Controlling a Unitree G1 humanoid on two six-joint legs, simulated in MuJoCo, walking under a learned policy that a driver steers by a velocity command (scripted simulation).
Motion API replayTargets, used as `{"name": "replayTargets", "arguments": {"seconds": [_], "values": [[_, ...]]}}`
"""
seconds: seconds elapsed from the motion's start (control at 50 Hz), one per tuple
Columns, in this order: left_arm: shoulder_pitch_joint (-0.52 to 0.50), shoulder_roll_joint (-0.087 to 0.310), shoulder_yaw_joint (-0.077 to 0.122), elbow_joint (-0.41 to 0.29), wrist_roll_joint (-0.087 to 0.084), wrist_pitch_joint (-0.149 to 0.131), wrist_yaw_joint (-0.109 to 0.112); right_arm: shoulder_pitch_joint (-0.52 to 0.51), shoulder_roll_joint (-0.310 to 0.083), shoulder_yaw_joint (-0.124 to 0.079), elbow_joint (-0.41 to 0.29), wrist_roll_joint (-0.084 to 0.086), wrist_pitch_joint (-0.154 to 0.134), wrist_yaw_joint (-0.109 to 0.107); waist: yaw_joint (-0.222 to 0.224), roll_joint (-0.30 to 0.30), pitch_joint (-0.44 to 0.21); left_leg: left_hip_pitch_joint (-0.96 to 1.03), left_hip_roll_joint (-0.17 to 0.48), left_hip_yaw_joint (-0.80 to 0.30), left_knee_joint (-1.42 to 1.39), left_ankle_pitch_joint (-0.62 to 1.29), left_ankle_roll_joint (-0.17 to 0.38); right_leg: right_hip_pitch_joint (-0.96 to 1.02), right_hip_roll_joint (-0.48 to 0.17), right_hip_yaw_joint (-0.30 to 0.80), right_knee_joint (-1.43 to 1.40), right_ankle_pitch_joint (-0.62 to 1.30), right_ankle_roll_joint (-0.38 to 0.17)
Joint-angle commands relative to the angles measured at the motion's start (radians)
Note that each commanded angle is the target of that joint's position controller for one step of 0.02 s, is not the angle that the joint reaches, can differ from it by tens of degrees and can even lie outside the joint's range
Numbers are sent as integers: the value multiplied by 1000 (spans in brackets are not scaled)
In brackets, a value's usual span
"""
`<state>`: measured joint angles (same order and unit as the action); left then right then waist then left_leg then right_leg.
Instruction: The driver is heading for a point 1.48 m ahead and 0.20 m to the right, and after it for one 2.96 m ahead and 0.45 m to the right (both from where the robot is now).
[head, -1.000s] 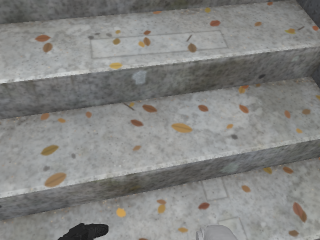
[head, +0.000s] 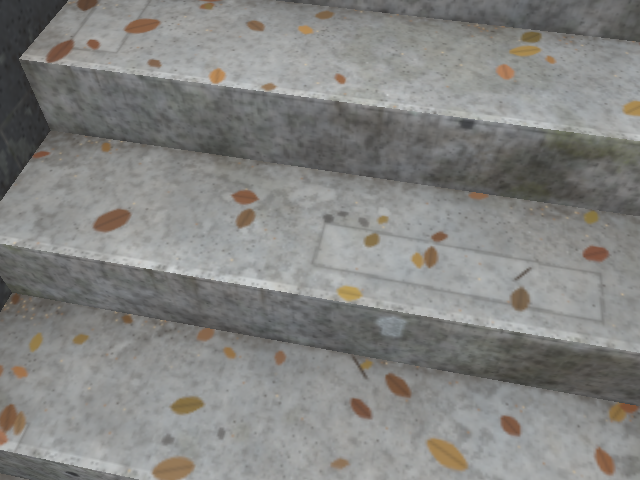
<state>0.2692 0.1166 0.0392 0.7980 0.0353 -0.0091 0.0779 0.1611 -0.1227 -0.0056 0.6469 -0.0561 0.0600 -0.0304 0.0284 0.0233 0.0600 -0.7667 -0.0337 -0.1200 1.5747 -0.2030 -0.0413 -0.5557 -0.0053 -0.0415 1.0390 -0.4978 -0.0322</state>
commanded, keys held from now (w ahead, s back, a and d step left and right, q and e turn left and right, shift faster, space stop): no key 0.56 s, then w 0.10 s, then no key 0.34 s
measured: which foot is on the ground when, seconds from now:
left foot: up 0.00-0.08, down 0.10-0.50, up 0.52-0.90, down 0.92-1.00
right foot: down 0.00-0.16, up 0.18-0.50, down 0.52-1.00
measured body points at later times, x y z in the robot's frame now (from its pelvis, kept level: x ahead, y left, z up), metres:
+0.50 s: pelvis +0.06 +0.07 +0.05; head +0.07 +0.06 +0.50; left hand +0.20 +0.33 -0.05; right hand +0.17 -0.17 -0.07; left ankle +0.01 +0.19 -0.66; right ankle +0.09 +0.00 -0.66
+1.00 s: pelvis +0.15 +0.08 +0.07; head +0.15 +0.09 +0.51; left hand +0.15 +0.29 -0.09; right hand +0.19 -0.13 -0.07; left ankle +0.17 +0.18 -0.67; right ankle +0.10 +0.00 -0.67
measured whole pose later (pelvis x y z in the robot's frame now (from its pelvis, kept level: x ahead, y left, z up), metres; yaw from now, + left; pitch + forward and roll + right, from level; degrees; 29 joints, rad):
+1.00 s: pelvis +0.15 +0.08 +0.07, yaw -1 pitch +0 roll +1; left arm 0.42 0.12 0.02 0.90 0.00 -0.01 0.04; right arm 0.38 -0.10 -0.01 0.82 -0.02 -0.02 -0.07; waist 0.02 -0.04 -0.02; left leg -0.27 -0.03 0.08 0.50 -0.23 0.05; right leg -0.17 0.02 -0.04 0.53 -0.37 -0.05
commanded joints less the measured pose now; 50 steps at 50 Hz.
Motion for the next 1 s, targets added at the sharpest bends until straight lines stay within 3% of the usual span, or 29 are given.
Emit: {"name": "replayTargets", "arguments": {"seconds": [0.02, 0.08, 0.12, 0.14, 0.16, 0.18, 0.2, 0.22, 0.24, 0.28, 0.36, 0.4, 0.44, 0.48, 0.5, 0.52, 0.54, 0.58, 0.62, 0.66, 0.72, 0.76, 0.8, 0.88, 0.9, 0.92, 0.94, 0.96, 1.0], "values": [[-2, 156, 49, -78, 13, -13, 16, -51, -49, -18, -102, 4, -10, 8, 12, -137, -111, -96, 73, -13, -61, -48, 9, 215, -260, 513, -346, 208, -241], [-26, 169, 51, -112, 31, -3, 24, -57, -38, -10, -122, 20, -16, 23, 5, -165, -120, -9, 108, -6, -282, -124, 31, 203, -256, 488, -299, 302, -196], [-10, 202, 53, -141, 40, 51, 27, 45, -16, 13, -79, 87, -24, 28, -20, -159, -134, 306, 56, 168, -993, -467, 26, 212, -139, 272, -358, 331, -80], [34, 194, 56, -104, 35, 70, 10, 138, -35, 4, -11, 65, -50, 20, -32, -21, -157, 485, 60, 147, -1127, -96, 6, 206, -70, 154, -148, 264, -31], [76, 137, 49, -82, 35, 78, -15, 145, -67, -2, 34, 46, -65, 6, -3, 165, -129, 622, 107, 69, -1117, 199, -6, 92, 6, 99, 52, 75, -3], [58, 75, 31, -132, -7, 72, -38, 195, -172, -19, 54, 42, -69, -4, -16, 492, -162, 805, 267, -209, -970, 840, 64, -183, 105, 99, 215, -188, 66], [27, 74, 23, -133, -28, 61, -39, 195, -158, -20, 11, 27, -71, -24, -53, 348, -199, 699, 372, -385, -1054, 904, 123, -163, 109, 157, 353, -106, 92], [-181, 109, 25, -143, -28, 69, -39, 154, -121, -8, -10, -12, -59, -40, -98, 45, -105, 551, 288, -300, -1102, 426, 128, -133, 55, 236, 351, -27, 86], [-113, 121, 28, -174, -38, 70, -51, 44, -154, -11, -34, -30, -74, -37, -4, 128, -50, 569, 264, -229, -1050, 540, 177, -137, 56, 145, 312, 4, 83], [-51, 147, 32, -163, -8, 85, -47, 55, -150, -15, -24, 2, -100, -38, 30, 146, -36, 624, 244, -180, -1032, 611, 204, -143, 39, 68, 224, -24, 84], [-95, 154, 29, -184, 3, 92, -31, 185, -150, -28, 0, -1, -102, -56, -38, 112, -70, 747, 265, -178, -1034, 657, 224, -165, 51, 33, 47, -42, 83], [-75, 144, 24, -194, 3, 83, -36, 149, -158, -31, -33, -9, -106, -72, -14, 97, -116, 714, 319, -211, -1061, 650, 221, -91, -4, 120, 5, 7, 53], [63, 118, 20, -145, -13, 81, -31, 54, -124, -11, -45, 5, -108, -62, 61, 135, -159, 561, 246, -61, -1071, 805, 193, 206, 11, -5, -177, -6, 4], [146, 105, 24, -109, -1, 71, -21, 58, -137, -16, -23, 47, -102, -44, 104, 78, -161, 519, 175, 22, -921, 784, 163, 428, 46, -74, -505, 209, -50], [215, 101, 24, -72, 8, 65, -20, 39, -124, -11, -14, 72, -102, -22, 141, -5, -184, 436, 110, 69, -742, 615, 139, 561, 57, -81, -568, 372, -98], [211, 92, 8, -68, 19, 51, -28, -2, -66, 2, -29, 64, -94, 6, 127, -152, -149, 197, 21, 61, -501, -144, 100, 636, -73, 159, -588, 453, -154], [87, 148, 3, -112, 5, 33, -19, 125, -75, -9, -33, 63, -53, 13, -28, -208, -117, 218, 10, 45, -453, -327, 39, 395, -248, 417, -721, 400, -217], [58, 153, 7, -125, -4, 18, -27, 170, -138, -30, -26, 33, -21, -4, -42, -171, 7, 236, 25, 55, -397, -389, 7, 178, -269, 520, -867, -248, -271], [97, 194, 26, -103, -2, 16, -22, 130, -184, -51, -31, 25, -24, -10, -23, -136, 81, 99, 20, 86, -332, -400, 12, 193, -254, 527, -905, -374, -265], [150, 208, 42, -60, -5, 1, -18, 105, -152, -50, -27, 23, -39, 6, -14, -55, 64, 34, 48, 86, -328, -291, 27, 255, -245, 493, -899, -330, -256], [172, 136, 30, -28, -12, -22, -14, 142, -107, -44, 23, 38, -53, 19, -7, 23, 16, 66, 40, 135, -422, -184, 36, 306, -196, 360, -865, -119, -225], [145, 90, 13, -13, -10, -30, -16, 188, -66, -35, 55, 45, -53, 9, -33, -56, -19, 237, 45, 144, -510, -154, 59, 224, -171, 264, -841, 5, -211], [162, 75, 6, -3, -4, -36, -18, 173, -55, -26, 60, 48, -54, 2, -8, -98, 15, 337, 42, 173, -655, -112, 78, 180, -162, 211, -810, 83, -203], [192, 104, 3, 25, -18, -20, -17, 236, -30, -14, 100, 54, -61, -27, -16, -122, 9, 540, 1, 240, -1106, -96, 109, 221, -152, 195, -701, 262, -183], [208, 98, 2, 36, -29, -17, -19, 265, -50, -18, 118, 48, -65, -39, -19, -95, -3, 608, 24, 197, -1145, -39, 120, 211, -154, 198, -653, 348, -158], [195, 81, -7, 31, -35, -22, -25, 315, -70, -22, 126, 40, -83, -46, -44, -50, -26, 697, 130, 58, -1228, 42, 120, 176, -126, 154, -552, 404, -115], [237, 27, -18, 36, -63, -22, -37, 270, -97, -13, 112, 27, -91, -43, 1, 57, -45, 712, 258, -112, -1249, 263, 170, 117, -55, 92, -500, 252, -65], [285, 32, -20, 71, -59, -7, -41, 262, -61, -1, 115, 24, -94, -35, 6, 81, -60, 601, 308, -156, -1263, 263, 226, 254, -61, 76, -537, 142, -35], [256, 61, -18, 97, -31, 3, -37, 222, -33, 5, 129, 43, -104, -26, 12, 25, 12, 559, 216, -73, -1249, 228, 183, 330, -65, 109, -656, 254, -33]]}}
